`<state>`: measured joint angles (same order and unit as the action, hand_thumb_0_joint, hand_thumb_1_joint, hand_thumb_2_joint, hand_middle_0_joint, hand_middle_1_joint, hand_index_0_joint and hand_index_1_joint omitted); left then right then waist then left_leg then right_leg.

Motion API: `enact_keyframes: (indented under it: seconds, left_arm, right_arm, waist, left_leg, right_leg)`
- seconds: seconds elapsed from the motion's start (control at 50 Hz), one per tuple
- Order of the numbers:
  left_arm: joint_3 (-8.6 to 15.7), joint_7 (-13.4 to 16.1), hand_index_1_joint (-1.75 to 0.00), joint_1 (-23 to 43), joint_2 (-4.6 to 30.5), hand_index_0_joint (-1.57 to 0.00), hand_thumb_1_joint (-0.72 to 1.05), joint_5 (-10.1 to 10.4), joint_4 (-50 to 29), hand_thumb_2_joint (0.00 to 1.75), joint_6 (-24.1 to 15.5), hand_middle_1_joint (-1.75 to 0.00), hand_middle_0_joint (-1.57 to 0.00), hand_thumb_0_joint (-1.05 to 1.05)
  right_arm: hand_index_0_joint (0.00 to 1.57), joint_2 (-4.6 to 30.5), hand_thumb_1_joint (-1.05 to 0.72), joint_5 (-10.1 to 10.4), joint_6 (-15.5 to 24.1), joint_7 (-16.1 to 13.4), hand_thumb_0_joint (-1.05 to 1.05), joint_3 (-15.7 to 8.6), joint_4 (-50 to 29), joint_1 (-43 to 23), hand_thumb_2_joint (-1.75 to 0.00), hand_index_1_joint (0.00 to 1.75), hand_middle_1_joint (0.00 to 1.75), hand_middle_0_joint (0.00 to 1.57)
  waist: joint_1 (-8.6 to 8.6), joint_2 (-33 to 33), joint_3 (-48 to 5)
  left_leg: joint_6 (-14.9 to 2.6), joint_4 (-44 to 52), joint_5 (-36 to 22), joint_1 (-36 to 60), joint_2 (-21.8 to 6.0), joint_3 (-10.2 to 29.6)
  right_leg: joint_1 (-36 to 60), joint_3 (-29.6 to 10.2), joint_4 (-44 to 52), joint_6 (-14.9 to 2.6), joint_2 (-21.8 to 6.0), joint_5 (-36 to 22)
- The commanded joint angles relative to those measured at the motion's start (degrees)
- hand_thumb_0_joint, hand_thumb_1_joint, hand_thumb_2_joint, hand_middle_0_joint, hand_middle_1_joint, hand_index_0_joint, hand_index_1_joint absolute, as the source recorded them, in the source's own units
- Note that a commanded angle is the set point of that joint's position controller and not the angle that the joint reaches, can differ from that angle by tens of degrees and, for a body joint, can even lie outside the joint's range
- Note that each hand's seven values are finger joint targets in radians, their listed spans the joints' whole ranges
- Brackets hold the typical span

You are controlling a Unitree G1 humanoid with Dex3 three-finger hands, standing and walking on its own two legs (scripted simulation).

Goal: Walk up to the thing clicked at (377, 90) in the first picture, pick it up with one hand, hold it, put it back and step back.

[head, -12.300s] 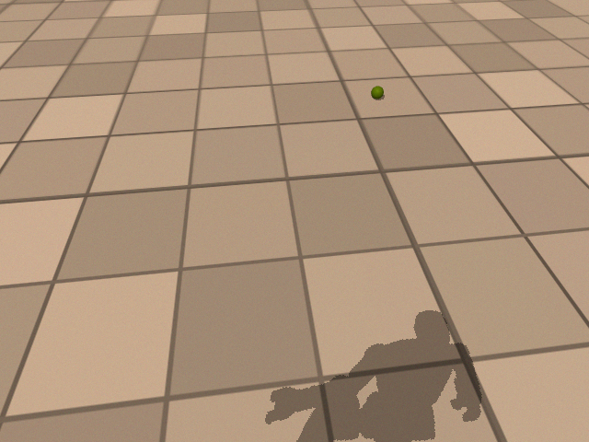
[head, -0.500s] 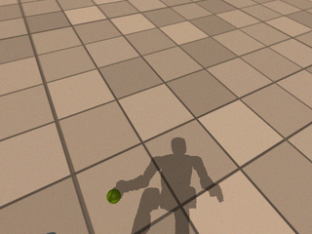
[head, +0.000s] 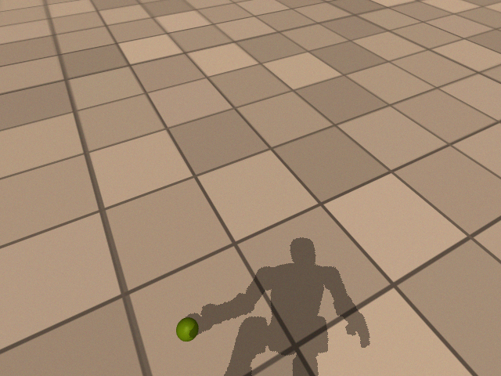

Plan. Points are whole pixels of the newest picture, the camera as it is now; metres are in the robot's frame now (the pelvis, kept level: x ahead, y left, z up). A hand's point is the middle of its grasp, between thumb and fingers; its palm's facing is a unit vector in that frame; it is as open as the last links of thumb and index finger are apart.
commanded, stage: walk up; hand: left
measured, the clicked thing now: (187, 329) +0.43 +0.25 -0.74
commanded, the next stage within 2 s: none
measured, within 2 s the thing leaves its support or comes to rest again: neither
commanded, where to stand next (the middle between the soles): +0.05 +0.00 m, yaw +1 degrees
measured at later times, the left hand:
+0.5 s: hand out of the picture +0.10 +0.25 -0.15, palm faces +0.02 -0.94 -0.33, open 7.4 cm
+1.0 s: hand out of the picture +0.08 +0.29 -0.15, palm faces +0.02 -0.92 -0.40, open 7.3 cm
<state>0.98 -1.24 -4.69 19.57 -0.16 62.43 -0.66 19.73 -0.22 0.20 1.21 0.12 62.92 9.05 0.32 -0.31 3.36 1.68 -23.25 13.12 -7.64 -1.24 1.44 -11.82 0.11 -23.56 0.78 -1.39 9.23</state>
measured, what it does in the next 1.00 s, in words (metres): lifts its left foot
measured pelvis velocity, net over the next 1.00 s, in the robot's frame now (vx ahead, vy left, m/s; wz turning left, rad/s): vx -0.03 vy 0.02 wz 0.03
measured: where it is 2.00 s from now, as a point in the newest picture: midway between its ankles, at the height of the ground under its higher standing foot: outside the picture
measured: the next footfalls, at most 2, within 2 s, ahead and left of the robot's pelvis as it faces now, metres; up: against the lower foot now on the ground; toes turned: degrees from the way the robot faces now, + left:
left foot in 1.10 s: -0.04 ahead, +0.18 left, +0.00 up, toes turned +1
right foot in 1.58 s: +0.08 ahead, -0.14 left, +0.00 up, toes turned -2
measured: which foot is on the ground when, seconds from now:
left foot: down 0.00-0.90, up 0.92-1.00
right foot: down 0.00-1.00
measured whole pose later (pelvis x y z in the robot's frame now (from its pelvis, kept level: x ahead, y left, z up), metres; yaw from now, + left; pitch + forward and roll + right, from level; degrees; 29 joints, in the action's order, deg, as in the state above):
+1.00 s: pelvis -0.03 +0.02 -0.01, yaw +2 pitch -1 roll +1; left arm 3.0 1.2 -1.1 20.5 -1.0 58.7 0.6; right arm 24.1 0.0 -4.2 1.5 -3.3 58.5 3.2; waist 0.6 0.7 10.2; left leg -0.4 -48.9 26.4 -19.5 2.1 2.7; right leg -17.0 0.4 -27.3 0.9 -3.9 8.8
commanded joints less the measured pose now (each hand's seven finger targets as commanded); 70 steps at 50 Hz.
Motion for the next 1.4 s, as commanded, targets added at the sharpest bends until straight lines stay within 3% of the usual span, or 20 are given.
enact_keyframes:
  seconds: [0.0,0.26,0.76,0.78,0.84,0.86,0.9,0.92,1.0,1.06,1.08,1.1,1.12,1.14,1.16,1.18,1.2,1.24,1.28,1.38]
  left_arm:
    - [2.48,1.11,-0.3,2.75,12.62,-0.2,0.9,0.09,-2.3,0.9,-1.44,-0.3,-0.2,0.0]
    - [2.19,1.37,-0.3,3.91,12.75,-0.2,0.9,-0.12,-0.44,0.9,-1.64,-0.3,-0.2,0.0]
    - [2.45,1.47,-0.3,3.15,12.37,-0.2,0.9,-0.26,-0.29,0.9,-1.41,-0.3,-0.2,0.0]
    - [4.2,2.42,-0.3,3.45,16.48,-0.2,0.9,0.65,-1.17,0.9,-0.95,-0.3,-0.2,0.0]
    - [4.85,3.35,-0.3,0.62,17.02,-0.2,0.9,1.03,-2.4,0.9,-0.45,-0.3,-0.2,0.0]
    - [5.29,3.55,-0.3,0.38,18.11,-0.2,0.9,0.76,-3.15,0.9,-0.25,-0.3,-0.2,0.0]
    - [5.72,4.09,-0.3,2.53,18.59,-0.2,0.9,-0.58,-6.0,0.9,0.03,-0.3,-0.2,0.0]
    - [5.96,4.21,-0.3,3.37,19.05,-0.2,0.9,-1.18,-7.17,0.9,0.07,-0.3,-0.2,0.0]
    - [5.58,4.03,-0.3,6.7,17.56,-0.2,0.9,-2.39,-10.49,0.9,0.66,-0.3,-0.2,0.0]
    - [3.86,2.42,-0.3,6.4,13.61,-0.2,0.9,-2.39,-11.08,0.9,2.15,-0.3,-0.2,0.0]
    - [3.08,1.8,-0.3,4.93,9.88,-0.2,0.9,-1.81,-11.7,0.9,3.28,-0.3,-0.2,0.0]
    - [2.94,1.5,-0.3,3.63,8.95,-0.2,0.9,-2.03,-12.9,0.9,3.97,-0.3,-0.2,0.0]
    - [4.31,1.65,-0.3,0.5,12.47,-0.2,0.9,-2.13,-11.87,0.9,5.19,-0.3,-0.2,0.0]
    - [4.76,1.95,-0.3,1.89,14.55,-0.2,0.9,-1.84,-11.17,0.9,5.33,-0.3,-0.2,0.0]
    - [5.56,1.42,-0.3,3.99,17.3,-0.2,0.9,-2.42,-11.33,0.9,5.34,-0.3,-0.2,0.0]
    - [6.47,0.39,-0.3,3.29,18.23,-0.2,0.9,-2.6,-12.1,0.9,5.44,-0.3,-0.2,0.0]
    - [6.91,-0.69,-0.3,-0.55,17.95,-0.2,0.9,-2.75,-12.31,0.9,5.89,-0.3,-0.2,0.0]
    - [7.13,-1.58,-0.3,-1.14,17.12,-0.2,0.9,-3.0,-13.42,0.9,6.13,-0.3,-0.2,0.0]
    - [7.05,-2.32,-0.3,1.23,16.13,-0.2,0.9,-2.61,-14.33,0.9,5.52,-0.3,-0.2,0.0]
    - [6.31,-3.04,-0.3,0.44,16.29,-0.2,0.9,-1.6,-14.34,0.9,3.0,-0.3,-0.2,0.0]
  right_arm:
    - [0.2,12.97,-0.9,-0.1,1.73,-1.06,0.0,-2.73,-2.64,-2.9,-0.9,0.3,0.3,0.2]
    - [0.2,12.69,-0.9,0.25,1.24,-1.26,0.0,-2.78,-1.6,-4.13,-0.9,0.3,0.3,0.2]
    - [0.2,12.51,-0.9,0.14,0.98,-1.4,0.0,-2.78,-1.22,-4.61,-0.9,0.3,0.3,0.2]
    - [0.2,16.26,-0.9,-0.1,-0.59,-1.2,0.0,-4.46,-1.77,-6.59,-0.9,0.3,0.3,0.2]
    - [0.2,13.73,-0.9,0.65,-1.58,-1.19,0.0,-4.46,-3.79,-5.26,-0.9,0.3,0.3,0.2]
    - [0.2,13.65,-0.9,0.46,-1.99,-1.1,0.0,-4.8,-4.76,-4.9,-0.9,0.3,0.3,0.2]
    - [0.2,12.78,-0.9,-0.08,-3.64,-0.53,0.0,-5.13,-5.8,-2.33,-0.9,0.3,0.3,0.2]
    - [0.2,13.26,-0.9,-0.51,-4.4,-0.11,0.0,-5.56,-6.81,-1.08,-0.9,0.3,0.3,0.2]
    - [0.2,12.96,-0.9,-0.11,-4.19,0.51,0.0,-6.44,-8.56,2.49,-0.9,0.3,0.3,0.2]
    - [0.2,10.69,-0.9,-0.75,-0.96,-0.29,0.0,-6.14,-5.61,6.92,-0.9,0.3,0.3,0.2]
    - [0.2,13.68,-0.9,-2.25,0.47,-1.0,0.0,-7.08,-5.16,7.59,-0.9,0.3,0.3,0.2]
    - [0.2,21.69,-0.9,-3.58,1.53,-2.09,0.0,-8.84,-6.2,8.88,-0.9,0.3,0.3,0.2]
    - [0.2,24.5,-0.9,-3.58,1.97,-3.28,0.0,-9.44,-7.89,7.01,-0.9,0.3,0.3,0.2]
    - [0.2,25.79,-0.9,-2.38,2.16,-3.53,0.0,-8.98,-9.33,2.2,-0.9,0.3,0.3,0.2]
    - [0.2,24.51,-0.9,-2.26,2.67,-4.03,0.0,-9.3,-9.49,-0.91,-0.9,0.3,0.3,0.2]
    - [0.2,23.39,-0.9,-1.96,3.22,-4.84,0.0,-9.46,-9.53,-0.14,-0.9,0.3,0.3,0.2]
    - [0.2,22.33,-0.9,-1.89,3.6,-5.67,0.0,-9.63,-9.38,2.75,-0.9,0.3,0.3,0.2]
    - [0.2,20.93,-0.9,-1.27,4.26,-6.18,0.0,-9.86,-8.86,10.47,-0.9,0.3,0.3,0.2]
    - [0.2,19.16,-0.9,-1.16,5.09,-5.66,0.0,-9.72,-9.2,13.0,-0.9,0.3,0.3,0.2]
    - [0.2,19.59,-0.9,-1.59,5.56,-3.44,0.0,-9.55,-13.71,10.34,-0.9,0.3,0.3,0.2]
  waist:
    - [0.43,2.07,-3.78]
    - [-0.28,-0.02,-5.97]
    - [-0.04,0.52,-5.0]
    - [0.91,2.57,0.66]
    - [1.0,-1.72,-4.37]
    - [1.05,-4.22,-6.38]
    - [1.19,-9.54,-6.86]
    - [0.48,-8.78,-6.78]
    - [-2.02,-10.79,-9.29]
    - [-2.99,-7.63,-12.03]
    - [-2.66,3.28,-8.8]
    - [-2.61,11.86,-5.47]
    - [-0.63,3.46,-4.21]
    - [-1.45,7.11,-3.23]
    - [-0.43,4.65,0.78]
    - [0.32,4.18,0.64]
    - [1.63,2.77,-0.75]
    - [-0.59,5.5,-1.61]
    - [-2.5,6.73,-0.38]
    - [-3.7,11.68,4.98]
  left_leg:
    - [-3.38,7.37,-1.99,-3.93,-5.46,5.71]
    - [-3.08,6.27,-9.45,-0.06,-5.38,4.24]
    - [-2.9,7.59,-9.16,-0.17,-5.21,4.36]
    - [-2.7,1.42,-21.95,-3.06,-4.28,4.54]
    - [-2.53,-6.96,-21.57,-2.25,-1.7,1.79]
    - [-2.32,-12.07,-15.99,-3.76,0.0,0.61]
    - [-2.02,-29.12,16.56,-8.62,3.07,2.3]
    - [-2.26,-34.23,17.95,-8.58,1.71,4.73]
    - [-3.43,-26.68,16.5,-7.78,-0.5,3.64]
    - [-1.96,4.66,4.19,1.21,0.1,0.76]
    - [-0.86,11.86,3.73,4.76,-4.37,11.51]
    - [-1.9,10.47,-3.2,6.78,-14.99,27.31]
    - [-4.86,8.02,-5.71,1.87,-19.47,28.02]
    - [-9.91,10.13,0.71,-6.52,-22.3,31.57]
    - [-10.87,9.08,0.27,-5.68,-20.12,27.64]
    - [-11.11,5.23,-7.04,0.01,-17.63,21.63]
    - [-8.26,1.35,-17.99,7.43,-14.37,14.54]
    - [-6.62,-0.42,-22.26,11.84,-14.02,12.97]
    - [-5.48,3.02,-13.74,9.6,-12.8,12.98]
    - [-12.7,10.81,10.49,5.28,-14.76,13.45]
  right_leg:
    - [5.67,-5.08,5.18,-2.6,-5.46,0.14]
    - [7.2,-4.31,5.87,-1.97,-6.29,-8.04]
    - [7.51,-3.51,6.52,-1.63,-6.0,-6.48]
    - [4.03,-4.5,1.81,-2.31,-7.79,-21.81]
    - [5.21,-5.9,0.3,-5.59,-10.75,-30.61]
    - [6.09,-8.76,0.74,-8.18,-13.74,-31.92]
    - [3.2,-16.01,3.83,-15.33,-22.2,-29.58]
    - [-0.22,-15.78,3.99,-16.5,-23.19,-25.08]
    - [-1.21,-7.78,-2.12,-11.74,-17.09,-19.93]
    - [-1.14,-3.15,-12.63,-8.07,-9.12,3.34]
    - [-9.49,-1.62,-23.52,-4.45,-1.32,16.76]
    - [-22.7,-7.13,-32.0,-2.42,5.06,25.71]
    - [-22.34,-13.17,-34.49,-2.41,2.92,22.74]
    - [-16.23,-14.66,-33.26,-2.17,0.65,22.47]
    - [-18.49,-16.21,-35.56,-1.9,-0.31,18.38]
    - [-22.14,-17.27,-38.3,-1.55,1.03,15.51]
    - [-25.78,-16.62,-38.75,-1.79,2.02,11.81]
    - [-26.88,-15.4,-39.65,-1.99,2.85,10.49]
    - [-24.82,-15.29,-38.45,-1.34,3.03,7.57]
    - [-23.9,-10.24,-29.89,0.43,1.15,9.07]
